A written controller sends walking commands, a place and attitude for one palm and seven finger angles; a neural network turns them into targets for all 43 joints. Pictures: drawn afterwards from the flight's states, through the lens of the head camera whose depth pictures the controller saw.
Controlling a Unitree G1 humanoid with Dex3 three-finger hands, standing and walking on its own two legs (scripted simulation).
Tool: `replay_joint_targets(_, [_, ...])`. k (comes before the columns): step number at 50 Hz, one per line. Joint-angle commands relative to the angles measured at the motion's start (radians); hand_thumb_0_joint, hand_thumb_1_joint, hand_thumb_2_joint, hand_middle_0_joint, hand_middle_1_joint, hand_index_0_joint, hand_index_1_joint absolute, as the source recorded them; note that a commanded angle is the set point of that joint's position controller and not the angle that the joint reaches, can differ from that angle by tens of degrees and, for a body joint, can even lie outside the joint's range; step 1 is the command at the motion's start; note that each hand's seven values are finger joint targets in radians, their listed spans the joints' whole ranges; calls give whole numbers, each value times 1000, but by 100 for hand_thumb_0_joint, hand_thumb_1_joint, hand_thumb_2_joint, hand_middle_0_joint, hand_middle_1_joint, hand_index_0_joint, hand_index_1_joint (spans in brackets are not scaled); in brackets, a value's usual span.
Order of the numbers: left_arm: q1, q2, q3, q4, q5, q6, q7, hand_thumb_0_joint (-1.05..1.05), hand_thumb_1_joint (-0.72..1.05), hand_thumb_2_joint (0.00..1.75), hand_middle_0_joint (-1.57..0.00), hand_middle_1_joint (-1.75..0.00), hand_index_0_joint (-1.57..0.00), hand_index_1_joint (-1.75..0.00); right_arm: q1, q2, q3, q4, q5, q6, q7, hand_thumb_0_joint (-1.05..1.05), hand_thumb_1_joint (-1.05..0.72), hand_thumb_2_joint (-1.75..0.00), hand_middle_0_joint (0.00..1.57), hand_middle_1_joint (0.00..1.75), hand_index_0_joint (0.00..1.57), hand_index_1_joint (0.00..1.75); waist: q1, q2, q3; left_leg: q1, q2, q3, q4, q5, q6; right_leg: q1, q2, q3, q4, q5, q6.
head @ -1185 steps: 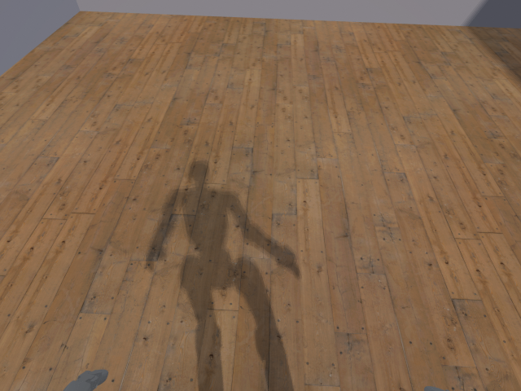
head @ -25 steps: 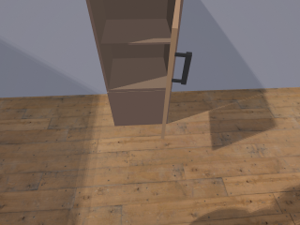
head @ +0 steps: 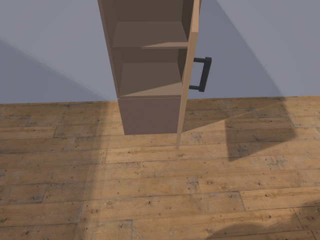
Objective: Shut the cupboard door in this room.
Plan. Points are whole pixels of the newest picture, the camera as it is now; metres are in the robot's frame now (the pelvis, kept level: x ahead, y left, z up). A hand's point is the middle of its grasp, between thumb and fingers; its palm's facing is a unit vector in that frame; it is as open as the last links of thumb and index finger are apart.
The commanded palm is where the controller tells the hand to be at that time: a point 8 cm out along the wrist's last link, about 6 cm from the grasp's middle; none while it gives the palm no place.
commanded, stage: look at it before walking up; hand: left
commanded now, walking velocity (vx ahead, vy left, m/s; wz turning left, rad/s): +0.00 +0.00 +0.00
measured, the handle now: (199, 75) +0.63 -0.10 +0.07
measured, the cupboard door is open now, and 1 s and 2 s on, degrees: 78 78 78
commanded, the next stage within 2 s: walk around to get in front in 0.40 s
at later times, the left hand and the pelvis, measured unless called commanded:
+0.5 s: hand out of the picture +0.05 +0.24 -0.16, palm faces -0.01 -0.96 -0.29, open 7.4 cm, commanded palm none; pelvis +0.00 +0.01 +0.00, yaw +1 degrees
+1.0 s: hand out of the picture +0.06 +0.15 -0.18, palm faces -0.15 -0.95 -0.28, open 7.4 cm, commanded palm none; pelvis +0.00 -0.05 -0.03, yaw -12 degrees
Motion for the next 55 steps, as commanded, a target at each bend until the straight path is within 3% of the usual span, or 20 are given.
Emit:
replay_joint_targets(1, [29,151,29,-37,-4,-17,7,0,90,90,-20,-30,-20,-30,30,-151,-32,-34,-2,-13,-9,0,-90,-90,20,30,20,30,-3,-10,8,-14,124,-140,-74,184,12,-13,-105,111,-65,190,-29])
replay_joint_targets(17, [-76,255,35,-57,-2,-13,-6,0,90,90,-20,-30,-20,-30,-78,-258,-34,-66,-3,-12,1,0,-90,-90,20,30,20,30,-2,4,-1,-8,133,-157,-114,159,7,2,-116,112,-98,152,-22])
replay_joint_targets(26, [-122,303,38,-70,-3,-14,-11,0,90,90,-20,-30,-20,-30,-118,-308,-36,-83,-4,-15,4,0,-90,-90,20,30,20,30,-5,5,-52,34,141,-155,-108,243,2,20,-122,114,-92,216,-23])
replay_joint_targets(29, [-83,208,27,-65,-6,17,-6,0,90,90,-20,-30,-20,-30,-60,-208,-22,-75,-9,3,-3,0,-90,-90,20,30,20,30,-12,22,-51,64,154,-106,-51,313,-14,-38,-112,110,-20,287,-9])
replay_joint_targets(30, [-72,199,27,-67,-6,25,-6,0,90,90,-20,-30,-20,-30,-42,-201,-23,-80,-8,11,-7,0,-90,-90,20,30,20,30,-13,26,-45,71,163,-97,-36,319,-14,-69,-103,112,9,287,-6])
replay_joint_targets(33, [-77,207,38,-104,0,47,-14,0,90,90,-20,-30,-20,-30,-55,-233,-43,-110,-10,27,-12,0,-90,-90,20,30,20,30,-14,72,-19,81,223,-109,-24,305,17,-183,-67,102,132,167,7])
replay_joint_targets(36, [-75,191,53,-149,7,75,-24,0,90,90,-20,-30,-20,-30,-51,-266,-68,-142,-15,32,-14,0,-90,-90,20,30,20,30,-17,140,8,63,364,-171,-62,355,138,-333,-22,102,475,-251,22])
replay_joint_targets(38, [-73,179,65,-171,8,82,-26,0,90,90,-20,-30,-20,-30,-79,-256,-73,-165,-15,31,-13,0,-90,-90,20,30,20,30,-4,130,12,36,394,-146,-44,381,169,-374,-36,141,589,-293,20])
replay_joint_targets(40, [-59,160,70,-194,10,77,-32,0,90,90,-20,-30,-20,-30,-108,-254,-84,-187,-19,30,-6,0,-90,-90,20,30,20,30,9,103,-11,5,377,-82,3,389,147,-327,-44,113,543,-268,18])
replay_joint_targets(42, [-5,144,74,-195,8,69,-37,0,90,90,-20,-30,-20,-30,-143,-255,-92,-200,-21,32,-2,0,-90,-90,20,30,20,30,33,117,-33,-26,356,-30,75,368,105,-233,-37,74,418,-213,17])
replay_joint_targets(43, [37,147,78,-185,8,64,-38,0,90,90,-20,-30,-20,-30,-150,-254,-95,-205,-19,36,1,0,-90,-90,20,30,20,30,49,96,-48,-54,337,0,140,321,76,-167,-26,55,328,-131,19])
replay_joint_targets(44, [94,164,86,-171,9,55,-37,0,90,90,-20,-30,-20,-30,-151,-248,-96,-209,-14,39,3,0,-90,-90,20,30,20,30,78,24,-79,-95,298,42,274,253,29,-70,-21,54,181,28,15])
replay_joint_targets(45, [120,253,100,-169,17,40,-27,0,90,90,-20,-30,-20,-30,-125,-194,-87,-226,-6,47,8,0,-90,-90,20,30,20,30,88,-263,-67,-257,185,85,498,-50,-40,3,-144,272,9,251,-32])
replay_joint_targets(46, [135,315,110,-175,11,34,-15,0,90,90,-20,-30,-20,-30,-168,-135,-70,-279,-3,52,11,0,-90,-90,20,30,20,30,98,-426,-30,-439,41,21,717,-414,-78,-5,-330,595,-53,517,-152])
replay_joint_targets(47, [135,306,110,-185,-1,34,-5,0,90,90,-20,-30,-20,-30,-171,-147,-71,-279,1,61,7,0,-90,-90,20,30,20,30,93,-295,-52,-424,51,-106,811,-399,-62,-29,-342,582,-73,434,-220])
replay_joint_targets(48, [95,279,114,-196,0,32,0,0,90,90,-20,-30,-20,-30,-193,-138,-73,-278,-1,62,8,0,-90,-90,20,30,20,30,74,-204,-22,-477,66,-145,838,-333,-57,-24,-301,548,-65,376,-219])
replay_joint_targets(49, [53,269,117,-208,2,31,2,0,90,90,-20,-30,-20,-30,-186,-142,-74,-272,-3,57,7,0,-90,-90,20,30,20,30,55,-201,-36,-509,76,-160,855,-284,-63,-1,-277,551,-41,353,-213])
replay_joint_targets(50, [27,245,112,-218,-3,32,2,0,90,90,-20,-30,-20,-30,-179,-155,-76,-259,-6,56,6,0,-90,-90,20,30,20,30,45,-131,-50,-488,86,-170,861,-219,-69,-7,-249,507,-23,345,-190])
replay_joint_targets(52, [27,223,104,-222,-3,23,-5,0,90,90,-20,-30,-20,-30,-164,-140,-75,-248,-8,56,8,0,-90,-90,20,30,20,30,36,-73,-89,-459,70,-170,830,-154,-80,5,-203,452,-9,403,-163])
replay_joint_targets(55, [51,225,108,-211,-4,19,-8,0,90,90,-20,-30,-20,-30,-151,-137,-74,-246,-8,61,4,0,-90,-90,20,30,20,30,37,-69,-120,-476,57,-182,801,-118,-92,56,-175,442,-1,427,-132])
